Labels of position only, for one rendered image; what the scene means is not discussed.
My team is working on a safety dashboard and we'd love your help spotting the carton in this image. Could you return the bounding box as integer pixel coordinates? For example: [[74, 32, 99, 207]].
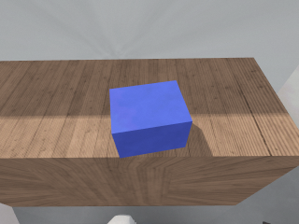
[[109, 80, 192, 158]]

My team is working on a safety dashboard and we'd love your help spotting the pedestal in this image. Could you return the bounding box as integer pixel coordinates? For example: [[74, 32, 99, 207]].
[[0, 57, 299, 207]]

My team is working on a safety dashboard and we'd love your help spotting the left robot thigh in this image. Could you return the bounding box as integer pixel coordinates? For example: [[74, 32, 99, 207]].
[[107, 214, 136, 224]]

